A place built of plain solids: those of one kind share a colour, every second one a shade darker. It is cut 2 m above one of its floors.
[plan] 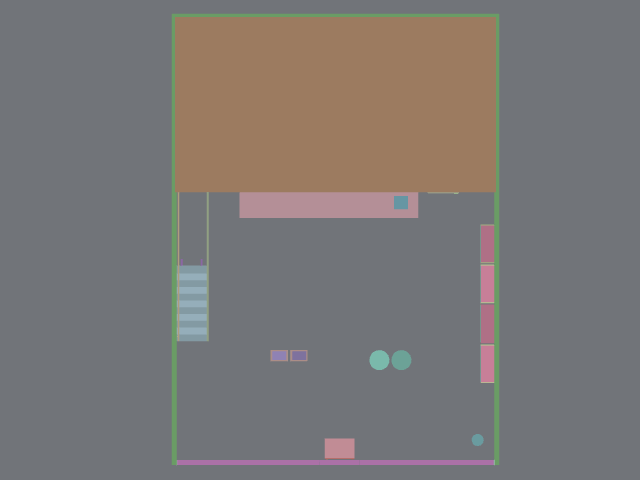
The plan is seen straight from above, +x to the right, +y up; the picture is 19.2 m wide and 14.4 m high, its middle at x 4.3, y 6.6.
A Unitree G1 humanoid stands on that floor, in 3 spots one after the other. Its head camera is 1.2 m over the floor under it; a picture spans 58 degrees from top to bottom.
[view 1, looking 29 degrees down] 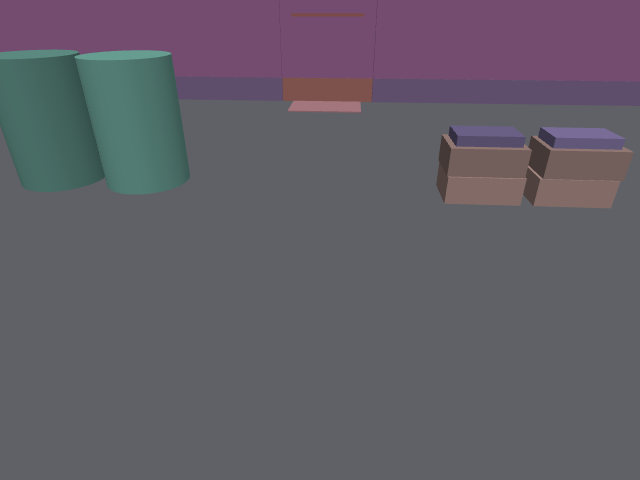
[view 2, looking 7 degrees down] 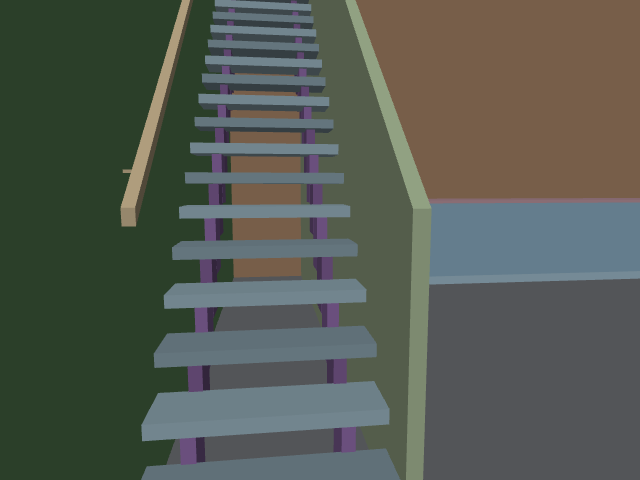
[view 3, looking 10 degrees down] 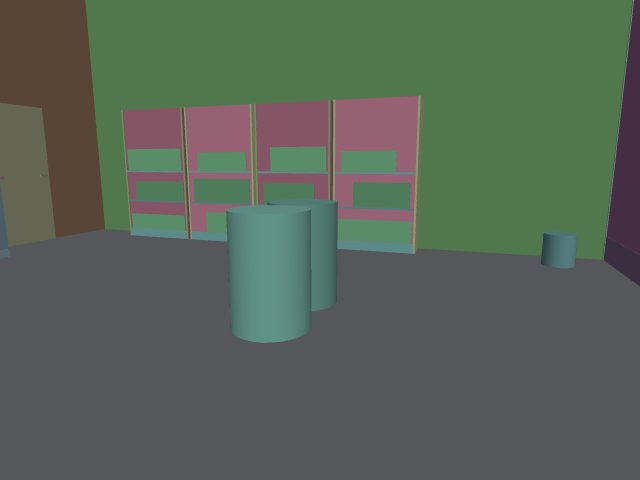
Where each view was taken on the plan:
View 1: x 4.57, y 6.02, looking -86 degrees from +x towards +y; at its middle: ground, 2.48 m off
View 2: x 0.45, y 2.26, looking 83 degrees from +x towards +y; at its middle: stair_step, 2.34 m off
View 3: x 3.29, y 1.65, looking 19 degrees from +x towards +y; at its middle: barrel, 3.50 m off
